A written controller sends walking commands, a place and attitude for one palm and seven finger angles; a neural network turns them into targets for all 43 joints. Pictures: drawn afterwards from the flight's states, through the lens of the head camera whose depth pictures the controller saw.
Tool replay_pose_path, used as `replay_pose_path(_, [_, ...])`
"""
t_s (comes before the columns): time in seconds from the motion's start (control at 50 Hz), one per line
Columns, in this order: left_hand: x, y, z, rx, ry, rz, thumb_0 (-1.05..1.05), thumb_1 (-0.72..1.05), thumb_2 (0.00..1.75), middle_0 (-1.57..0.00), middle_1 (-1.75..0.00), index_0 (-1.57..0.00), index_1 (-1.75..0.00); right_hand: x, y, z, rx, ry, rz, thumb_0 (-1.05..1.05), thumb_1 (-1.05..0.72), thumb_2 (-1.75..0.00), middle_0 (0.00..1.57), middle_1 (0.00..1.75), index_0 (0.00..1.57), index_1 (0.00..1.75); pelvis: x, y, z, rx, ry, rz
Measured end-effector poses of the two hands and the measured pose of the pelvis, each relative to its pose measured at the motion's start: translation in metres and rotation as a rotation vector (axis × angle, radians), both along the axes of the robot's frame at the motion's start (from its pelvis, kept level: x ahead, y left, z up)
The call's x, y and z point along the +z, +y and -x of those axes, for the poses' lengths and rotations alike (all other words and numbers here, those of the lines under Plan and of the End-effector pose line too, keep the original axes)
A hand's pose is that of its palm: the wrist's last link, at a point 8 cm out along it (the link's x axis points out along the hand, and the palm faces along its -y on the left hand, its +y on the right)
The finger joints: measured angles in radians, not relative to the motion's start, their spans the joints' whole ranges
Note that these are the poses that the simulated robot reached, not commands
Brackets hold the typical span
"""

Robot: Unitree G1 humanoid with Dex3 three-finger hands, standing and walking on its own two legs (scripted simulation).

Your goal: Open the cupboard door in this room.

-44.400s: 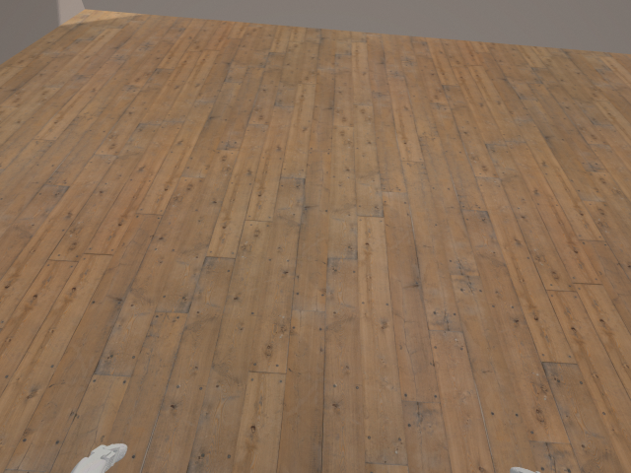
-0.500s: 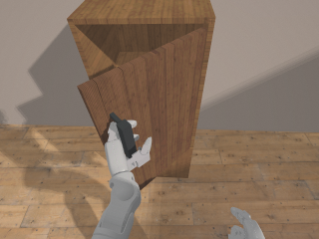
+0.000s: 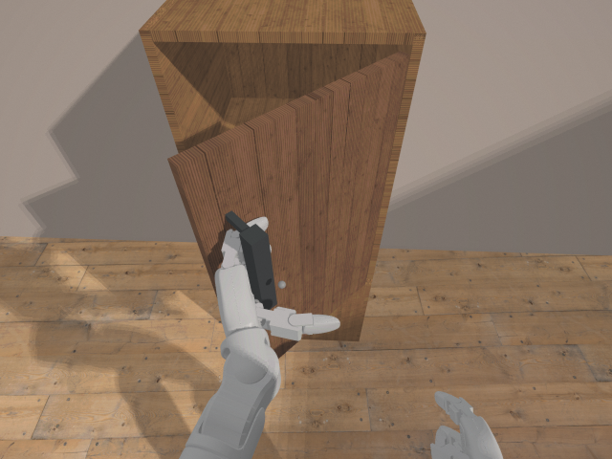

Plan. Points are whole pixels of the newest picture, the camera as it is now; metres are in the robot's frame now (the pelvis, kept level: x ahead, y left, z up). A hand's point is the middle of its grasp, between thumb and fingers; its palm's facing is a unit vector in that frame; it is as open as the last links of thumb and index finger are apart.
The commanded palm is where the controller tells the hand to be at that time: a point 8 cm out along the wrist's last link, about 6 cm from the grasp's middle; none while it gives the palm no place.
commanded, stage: open thumb and fingers to let go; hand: left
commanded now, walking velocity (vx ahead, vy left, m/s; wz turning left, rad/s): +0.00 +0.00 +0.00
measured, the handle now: (250, 263) +0.35 +0.10 +0.08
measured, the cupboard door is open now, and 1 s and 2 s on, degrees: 45 49 49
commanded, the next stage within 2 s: slide the hand sideways off the handle in 0.02 s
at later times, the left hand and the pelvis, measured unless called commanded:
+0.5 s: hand (280, 318) +0.27 +0.05 +0.08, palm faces -0.09 -0.99 +0.04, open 16.2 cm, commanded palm +0.24 +0.11 +0.08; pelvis -0.02 +0.01 +0.00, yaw -1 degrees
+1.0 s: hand (244, 348) +0.23 +0.09 +0.08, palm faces -0.05 -1.00 +0.00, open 16.0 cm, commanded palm +0.20 +0.16 +0.08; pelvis +0.00 +0.00 +0.00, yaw -1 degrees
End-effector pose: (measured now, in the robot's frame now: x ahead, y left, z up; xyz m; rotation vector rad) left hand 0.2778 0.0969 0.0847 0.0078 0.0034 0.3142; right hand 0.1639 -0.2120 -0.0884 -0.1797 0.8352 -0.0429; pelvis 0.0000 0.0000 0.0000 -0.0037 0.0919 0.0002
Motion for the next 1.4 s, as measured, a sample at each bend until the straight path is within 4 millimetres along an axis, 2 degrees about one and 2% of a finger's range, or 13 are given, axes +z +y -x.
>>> replay_pose_path(0.16, [0.0,0.002,0.002,-0.02,-0.002,-0.017,-0.01,-0.5,0.3,-0.42,-0.6,-0.39,-0.63,-0.002,0.009,0.002,0.019,-0.002,-0.011,0.01,-0.9,-0.9,0.2,0.3,0.2,0.3,-0.002,0.005,0.008,0.004,0.001,0.003])
replay_pose_path(0.28, [-0.002,0.009,0.012,-0.4,-0.055,-0.102,-0.01,-0.5,0.3,-0.31,-0.45,-0.23,-0.47,-0.002,0.008,0.018,-0.002,-0.007,-0.011,0.01,-0.9,-0.9,0.2,0.3,0.2,0.3,-0.003,0.008,0.013,0.005,-0.004,0.001])
replay_pose_path(0.34, [-0.003,0.009,0.017,-0.49,-0.044,-0.042,-0.02,-0.5,0.3,-0.25,-0.39,-0.19,-0.4,-0.001,0.006,0.027,-0.031,-0.021,-0.012,0.01,-0.9,-0.9,0.2,0.3,0.2,0.3,-0.001,0.012,0.015,-0.001,-0.018,0.005])
replay_pose_path(0.42, [-0.005,0.009,0.021,-0.443,-0.02,0.057,-0.02,-0.51,0.3,-0.2,-0.34,-0.17,-0.35,0.002,0.005,0.035,-0.049,-0.032,-0.011,0.02,-0.9,-0.9,0.2,0.3,0.2,0.3,0.001,0.015,0.016,-0.014,-0.028,0.001])
replay_pose_path(0.56, [-0.004,0.01,0.03,-0.406,-0.06,0.011,-0.01,-0.51,0.3,-0.18,-0.32,-0.17,-0.32,0.009,0.005,0.037,-0.038,-0.054,-0.012,0.02,-0.9,-0.9,0.2,0.3,0.2,0.3,0.0,0.013,0.016,-0.028,-0.021,-0.006])
replay_pose_path(0.92, [-0.004,0.037,0.055,-0.393,-0.025,0.003,-0.02,-0.51,0.3,-0.23,-0.33,-0.21,-0.33,0.017,-0.002,0.002,-0.027,-0.127,-0.021,0.02,-0.9,-0.9,0.2,0.3,0.2,0.3,0.0,0.003,0.001,-0.027,-0.007,-0.01])
replay_pose_path(1.12, [-0.004,0.057,0.081,-0.35,-0.001,-0.026,-0.01,-0.5,0.3,-0.22,-0.33,-0.21,-0.33,0.015,-0.014,-0.01,-0.019,-0.15,-0.012,0.02,-0.9,-0.9,0.2,0.3,0.2,0.3,-0.004,-0.006,-0.008,-0.015,0.009,-0.012])
replay_pose_path(1.3, [-0.004,0.091,0.103,-0.284,-0.005,-0.043,-0.02,-0.5,0.3,-0.18,-0.31,-0.16,-0.31,0.008,-0.022,-0.009,-0.022,-0.15,0.01,0.02,-0.9,-0.9,0.2,0.3,0.2,0.3,-0.009,-0.009,-0.007,0.003,0.024,-0.007])
replay_pose_path(1.4, [-0.005,0.093,0.108,-0.338,-0.024,-0.026,-0.02,-0.51,0.3,-0.16,-0.3,-0.15,-0.31,0.007,-0.021,-0.008,-0.024,-0.172,0.025,0.02,-0.9,-0.9,0.2,0.3,0.2,0.3,-0.013,-0.005,-0.003,0.011,0.027,0.003])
